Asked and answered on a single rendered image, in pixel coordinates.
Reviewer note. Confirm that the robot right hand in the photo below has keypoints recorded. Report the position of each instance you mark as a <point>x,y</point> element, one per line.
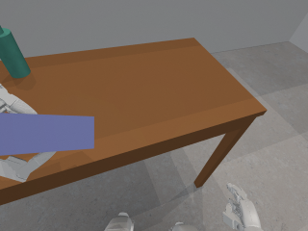
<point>245,213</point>

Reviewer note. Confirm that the sponge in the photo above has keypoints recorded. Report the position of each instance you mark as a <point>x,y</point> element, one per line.
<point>33,133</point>

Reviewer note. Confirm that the table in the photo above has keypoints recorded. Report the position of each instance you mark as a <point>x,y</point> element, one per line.
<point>147,99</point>

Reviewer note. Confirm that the robot left hand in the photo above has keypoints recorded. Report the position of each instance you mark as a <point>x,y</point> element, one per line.
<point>13,167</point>

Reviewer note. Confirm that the robot left thigh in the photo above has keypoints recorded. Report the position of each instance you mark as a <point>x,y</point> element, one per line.
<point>120,223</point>

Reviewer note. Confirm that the robot left shin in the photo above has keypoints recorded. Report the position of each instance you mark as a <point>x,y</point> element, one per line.
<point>123,214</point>

